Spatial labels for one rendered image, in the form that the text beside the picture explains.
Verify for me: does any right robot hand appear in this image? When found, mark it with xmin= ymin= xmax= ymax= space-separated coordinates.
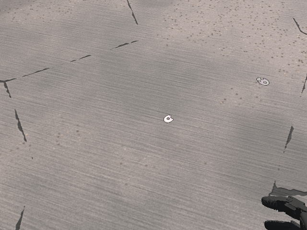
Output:
xmin=261 ymin=195 xmax=307 ymax=230

